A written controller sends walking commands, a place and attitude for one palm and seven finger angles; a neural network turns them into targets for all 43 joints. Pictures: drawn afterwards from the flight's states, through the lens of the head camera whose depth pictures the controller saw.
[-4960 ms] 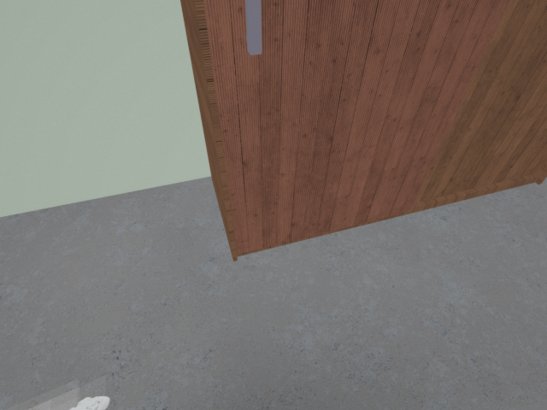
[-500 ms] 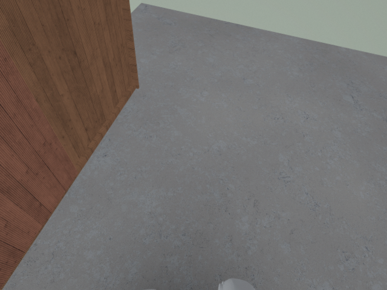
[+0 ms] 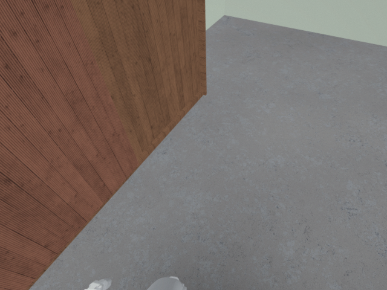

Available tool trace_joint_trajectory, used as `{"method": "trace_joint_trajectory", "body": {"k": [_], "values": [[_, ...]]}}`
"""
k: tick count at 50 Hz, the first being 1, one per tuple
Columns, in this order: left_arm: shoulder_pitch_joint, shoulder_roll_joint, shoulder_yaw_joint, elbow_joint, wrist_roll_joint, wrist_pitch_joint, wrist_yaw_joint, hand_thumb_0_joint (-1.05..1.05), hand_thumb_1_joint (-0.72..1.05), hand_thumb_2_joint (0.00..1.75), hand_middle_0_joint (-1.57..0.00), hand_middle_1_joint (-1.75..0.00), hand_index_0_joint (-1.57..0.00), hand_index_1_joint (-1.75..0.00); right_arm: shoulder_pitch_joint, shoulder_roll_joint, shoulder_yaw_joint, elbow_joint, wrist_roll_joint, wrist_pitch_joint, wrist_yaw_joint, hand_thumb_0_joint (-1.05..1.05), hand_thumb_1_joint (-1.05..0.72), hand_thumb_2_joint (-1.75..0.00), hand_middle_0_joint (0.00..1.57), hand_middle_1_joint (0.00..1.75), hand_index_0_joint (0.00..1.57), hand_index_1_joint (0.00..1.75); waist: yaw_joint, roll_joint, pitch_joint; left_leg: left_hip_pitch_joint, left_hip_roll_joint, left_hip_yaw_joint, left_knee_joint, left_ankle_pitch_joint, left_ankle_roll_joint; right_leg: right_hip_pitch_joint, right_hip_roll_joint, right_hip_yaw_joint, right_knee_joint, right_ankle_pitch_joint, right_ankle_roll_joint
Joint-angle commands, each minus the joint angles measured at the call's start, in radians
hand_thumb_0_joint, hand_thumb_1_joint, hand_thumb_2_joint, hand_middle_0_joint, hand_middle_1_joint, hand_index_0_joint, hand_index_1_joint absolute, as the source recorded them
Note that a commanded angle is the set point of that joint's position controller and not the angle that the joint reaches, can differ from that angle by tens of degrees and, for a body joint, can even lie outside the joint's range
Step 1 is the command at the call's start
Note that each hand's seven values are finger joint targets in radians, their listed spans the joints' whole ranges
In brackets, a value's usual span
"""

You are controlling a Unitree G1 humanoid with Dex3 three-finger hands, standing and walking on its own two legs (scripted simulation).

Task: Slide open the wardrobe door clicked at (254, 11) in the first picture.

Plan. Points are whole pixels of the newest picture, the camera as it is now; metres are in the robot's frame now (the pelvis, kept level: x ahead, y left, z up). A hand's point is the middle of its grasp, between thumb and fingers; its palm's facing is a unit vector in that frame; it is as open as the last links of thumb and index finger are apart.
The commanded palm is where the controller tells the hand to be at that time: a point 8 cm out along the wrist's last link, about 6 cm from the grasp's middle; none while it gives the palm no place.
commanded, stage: turn to face it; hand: left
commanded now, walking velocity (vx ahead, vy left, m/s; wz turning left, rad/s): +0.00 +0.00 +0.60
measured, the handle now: out of the picture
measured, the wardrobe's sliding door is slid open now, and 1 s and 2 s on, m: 0.00 0.00 0.00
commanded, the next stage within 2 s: take the last steps up to it in 1.60 s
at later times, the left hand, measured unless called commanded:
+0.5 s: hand out of the picture -0.03 +0.28 -0.18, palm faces +0.35 -0.90 -0.27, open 7.4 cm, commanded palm none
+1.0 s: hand out of the picture +0.01 +0.22 -0.13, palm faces +0.55 -0.79 -0.28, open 7.4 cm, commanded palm none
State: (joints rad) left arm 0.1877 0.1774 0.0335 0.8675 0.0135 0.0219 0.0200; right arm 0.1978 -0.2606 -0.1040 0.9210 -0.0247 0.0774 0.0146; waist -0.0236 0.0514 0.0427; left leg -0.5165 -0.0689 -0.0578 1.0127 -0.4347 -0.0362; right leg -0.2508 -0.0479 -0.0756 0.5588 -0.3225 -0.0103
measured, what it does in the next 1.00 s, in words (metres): steps on the spot, turning left: left foot, then right foot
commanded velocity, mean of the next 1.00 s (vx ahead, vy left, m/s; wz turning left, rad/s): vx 0.00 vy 0.00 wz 0.60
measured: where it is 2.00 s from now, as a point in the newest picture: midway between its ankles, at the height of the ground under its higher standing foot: outside the picture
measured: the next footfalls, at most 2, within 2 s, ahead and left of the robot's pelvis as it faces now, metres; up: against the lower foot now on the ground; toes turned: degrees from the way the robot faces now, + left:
left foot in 0.34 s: +0.01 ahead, +0.14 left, +0.00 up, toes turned +20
right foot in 0.84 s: +0.11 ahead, -0.07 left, +0.00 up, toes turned +28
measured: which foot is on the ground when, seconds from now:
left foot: up 0.00-0.32, down 0.34-0.84, up 0.86-1.00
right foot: down 0.00-0.36, up 0.38-0.82, down 0.84-1.00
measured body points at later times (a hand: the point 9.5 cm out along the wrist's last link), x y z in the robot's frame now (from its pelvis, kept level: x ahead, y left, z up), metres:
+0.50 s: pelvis +0.00 +0.04 +0.00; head +0.03 +0.08 +0.45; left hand -0.05 +0.32 -0.15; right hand +0.19 -0.16 -0.12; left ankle -0.03 +0.13 -0.73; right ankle +0.01 -0.12 -0.65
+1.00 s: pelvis +0.02 +0.00 +0.00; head +0.06 -0.01 +0.45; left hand -0.02 +0.26 -0.11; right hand +0.20 -0.20 -0.16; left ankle -0.08 +0.10 -0.64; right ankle +0.08 -0.09 -0.73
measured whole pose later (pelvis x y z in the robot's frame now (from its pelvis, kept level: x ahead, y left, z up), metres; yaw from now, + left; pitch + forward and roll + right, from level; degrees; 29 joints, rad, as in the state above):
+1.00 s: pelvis +0.02 +0.00 +0.00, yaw +36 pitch -1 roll +1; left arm 0.16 0.17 0.02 0.85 0.01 0.02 0.02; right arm 0.23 -0.27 -0.10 0.94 -0.02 0.09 0.02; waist -0.05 0.05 0.07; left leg -0.51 -0.02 -0.03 1.17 -0.40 -0.07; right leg -0.22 -0.07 -0.13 0.52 -0.29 -0.01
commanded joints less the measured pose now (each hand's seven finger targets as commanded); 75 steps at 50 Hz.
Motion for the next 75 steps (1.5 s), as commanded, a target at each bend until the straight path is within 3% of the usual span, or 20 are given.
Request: {"method": "trace_joint_trajectory", "body": {"k": [1,11,15,16,17,18,24,33,39,41,42,43,48,57,62,63,64,65,69,75], "values": [[-0.010,0.176,0.045,-0.072,0.005,-0.041,0.015,0.00,0.90,0.90,-0.20,-0.30,-0.20,-0.30,-0.006,-0.067,-0.012,-0.061,-0.001,-0.023,0.015,0.00,-0.90,-0.90,0.20,0.30,0.20,0.30,-0.004,-0.212,-0.005,-0.107,0.091,0.030,0.231,0.080,-0.040,0.083,-0.259,0.114,-0.225,0.384,-0.079],[0.122,0.247,0.063,-0.017,0.017,-0.024,0.012,0.00,0.90,0.90,-0.20,-0.30,-0.20,-0.30,-0.157,-0.044,0.020,-0.097,0.010,-0.025,0.020,0.00,-0.90,-0.90,0.20,0.30,0.20,0.30,0.074,-0.266,-0.038,0.029,0.106,0.151,-0.153,0.005,-0.037,0.186,-0.317,-0.005,-0.153,0.571,-0.101],[0.102,0.269,0.078,-0.010,0.011,-0.015,0.007,0.00,0.90,0.90,-0.20,-0.30,-0.20,-0.30,-0.077,-0.065,0.021,-0.093,0.010,-0.046,0.014,0.00,-0.90,-0.90,0.20,0.30,0.20,0.30,0.039,-0.258,-0.106,0.219,0.083,0.201,-0.465,0.130,-0.004,0.186,-0.311,-0.086,0.001,0.593,-0.044],[0.096,0.260,0.077,-0.013,0.001,-0.013,0.004,0.00,0.90,0.90,-0.20,-0.30,-0.20,-0.30,-0.005,-0.110,0.007,-0.075,0.006,-0.056,0.014,0.00,-0.90,-0.90,0.20,0.30,0.20,0.30,-0.005,-0.168,-0.152,0.397,0.106,0.163,-0.599,0.293,0.018,0.085,-0.294,-0.112,0.159,0.537,0.001],[0.092,0.202,0.070,-0.045,-0.006,-0.011,-0.005,0.00,0.90,0.90,-0.20,-0.30,-0.20,-0.30,0.069,-0.232,-0.022,-0.070,0.001,-0.065,0.010,0.00,-0.90,-0.90,0.20,0.30,0.20,0.30,-0.044,0.144,-0.203,0.620,0.352,-0.150,-0.635,0.623,0.115,-0.198,-0.165,-0.143,0.403,0.063,0.079],[0.045,0.161,0.048,-0.089,-0.002,-0.006,-0.004,0.00,0.90,0.90,-0.20,-0.30,-0.20,-0.30,0.136,-0.300,-0.034,-0.052,0.013,-0.060,0.004,0.00,-0.90,-0.90,0.20,0.30,0.20,0.30,-0.068,0.276,-0.217,0.647,0.517,-0.309,-0.607,1.007,0.242,-0.353,-0.099,-0.057,0.554,-0.364,0.110],[0.019,0.171,0.065,-0.025,0.002,0.011,-0.011,0.00,0.90,0.90,-0.20,-0.30,-0.20,-0.30,-0.043,-0.168,0.003,-0.086,0.007,-0.073,-0.021,0.00,-0.90,-0.90,0.20,0.30,0.20,0.30,0.015,0.089,-0.086,0.370,0.296,-0.120,-0.659,0.653,0.172,-0.291,-0.088,0.058,0.617,-0.062,0.118],[-0.086,0.157,0.056,-0.081,-0.003,0.008,-0.002,0.00,0.90,0.90,-0.20,-0.30,-0.20,-0.30,0.032,-0.171,-0.014,-0.067,0.002,-0.063,-0.020,0.00,-0.90,-0.90,0.20,0.30,0.20,0.30,-0.021,0.094,-0.081,0.399,0.291,-0.271,-0.654,0.585,0.216,-0.266,-0.031,0.078,0.378,-0.098,0.124],[-0.003,0.152,0.050,-0.079,-0.013,-0.011,0.007,0.00,0.90,0.90,-0.20,-0.30,-0.20,-0.30,-0.011,-0.167,-0.024,-0.081,0.003,-0.053,-0.019,0.00,-0.90,-0.90,0.20,0.30,0.20,0.30,0.024,0.109,-0.121,0.291,0.237,-0.320,-0.544,0.682,0.179,0.005,0.033,0.053,0.017,0.010,0.097],[0.069,0.227,0.066,-0.069,-0.001,-0.030,0.016,0.00,0.90,0.90,-0.20,-0.30,-0.20,-0.30,-0.003,-0.102,-0.017,-0.095,0.018,-0.055,-0.012,0.00,-0.90,-0.90,0.20,0.30,0.20,0.30,0.061,-0.076,-0.149,0.066,0.127,-0.235,-0.372,0.359,0.078,0.270,-0.135,0.193,-0.236,0.148,0.051],[0.072,0.314,0.079,-0.076,0.014,-0.035,0.022,0.00,0.90,0.90,-0.20,-0.30,-0.20,-0.30,0.019,-0.041,-0.006,-0.120,0.020,-0.055,-0.008,0.00,-0.90,-0.90,0.20,0.30,0.20,0.30,0.058,-0.343,-0.133,-0.108,-0.029,-0.024,-0.135,-0.118,-0.008,0.323,-0.415,0.438,-0.274,0.305,-0.065],[0.062,0.296,0.077,-0.083,0.002,-0.030,0.023,0.00,0.90,0.90,-0.20,-0.30,-0.20,-0.30,0.025,-0.095,-0.020,-0.105,0.002,-0.040,-0.013,0.00,-0.90,-0.90,0.20,0.30,0.20,0.30,0.053,-0.298,-0.133,-0.069,0.023,-0.059,0.054,-0.162,-0.001,0.187,-0.458,0.415,-0.279,0.272,-0.124],[-0.055,0.179,0.046,-0.098,0.006,-0.036,0.017,0.00,0.90,0.90,-0.20,-0.30,-0.20,-0.30,0.031,-0.064,-0.011,-0.051,0.000,-0.020,0.015,0.00,-0.90,-0.90,0.20,0.30,0.20,0.30,-0.005,-0.224,-0.012,-0.065,0.094,0.023,0.233,0.064,-0.038,0.076,-0.268,0.097,-0.233,0.342,-0.080],[0.088,0.249,0.064,-0.027,0.018,-0.021,0.012,0.00,0.90,0.90,-0.20,-0.30,-0.20,-0.30,-0.108,-0.040,0.017,-0.081,0.012,-0.022,0.017,0.00,-0.90,-0.90,0.20,0.30,0.20,0.30,0.067,-0.275,-0.033,0.053,0.102,0.135,-0.129,-0.027,-0.037,0.152,-0.321,0.006,-0.174,0.487,-0.104],[0.072,0.256,0.075,-0.007,0.009,-0.009,0.006,0.00,0.90,0.90,-0.20,-0.30,-0.20,-0.30,-0.018,-0.064,0.020,-0.068,0.012,-0.048,0.009,0.00,-0.90,-0.90,0.20,0.30,0.20,0.30,0.020,-0.210,-0.104,0.316,0.088,0.174,-0.522,0.181,0.000,0.089,-0.303,-0.079,0.013,0.454,-0.026],[0.083,0.225,0.073,-0.020,0.000,-0.004,0.003,0.00,0.90,0.90,-0.20,-0.30,-0.20,-0.30,0.044,-0.140,0.003,-0.060,0.007,-0.062,0.007,0.00,-0.90,-0.90,0.20,0.30,0.20,0.30,-0.019,-0.032,-0.160,0.498,0.200,0.039,-0.628,0.376,0.044,-0.061,-0.247,-0.116,0.204,0.308,0.032],[0.066,0.150,0.051,-0.061,-0.005,-0.003,-0.005,0.00,0.90,0.90,-0.20,-0.30,-0.20,-0.30,0.094,-0.253,-0.023,-0.056,0.003,-0.066,0.001,0.00,-0.90,-0.90,0.20,0.30,0.20,0.30,-0.045,0.287,-0.160,0.615,0.472,-0.299,-0.643,0.823,0.180,-0.338,-0.104,-0.117,0.425,-0.304,0.109],[0.001,0.165,0.042,-0.072,0.006,0.010,0.005,0.00,0.90,0.90,-0.20,-0.30,-0.20,-0.30,0.144,-0.262,-0.020,-0.028,0.008,-0.060,-0.008,0.00,-0.90,-0.90,0.20,0.30,0.20,0.30,-0.072,0.198,-0.168,0.535,0.509,-0.275,-0.639,0.833,0.245,-0.313,-0.095,-0.007,0.530,-0.357,0.094],[0.021,0.163,0.051,0.003,0.003,0.014,-0.006,0.00,0.90,0.90,-0.20,-0.30,-0.20,-0.30,-0.032,-0.153,0.018,-0.064,0.004,-0.069,-0.032,0.00,-0.90,-0.90,0.20,0.30,0.20,0.30,0.012,0.103,-0.052,0.389,0.341,-0.132,-0.667,0.686,0.189,-0.305,-0.093,0.050,0.620,-0.111,0.102],[0.036,0.153,0.046,0.026,0.004,0.019,-0.004,0.00,0.90,0.90,-0.20,-0.30,-0.20,-0.30,0.012,-0.127,0.022,-0.046,0.010,-0.075,-0.035,0.00,-0.90,-0.90,0.20,0.30,0.20,0.30,0.008,0.068,-0.064,0.431,0.309,-0.127,-0.699,0.652,0.194,-0.269,-0.069,0.052,0.516,-0.054,0.116]]}}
